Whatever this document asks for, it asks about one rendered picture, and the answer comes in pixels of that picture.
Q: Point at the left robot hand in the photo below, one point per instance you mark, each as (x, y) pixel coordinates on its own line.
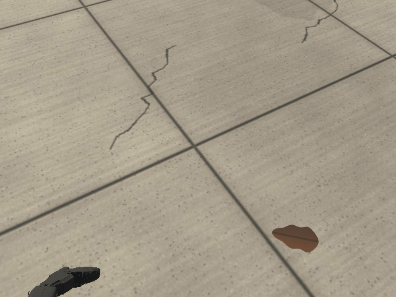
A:
(63, 280)

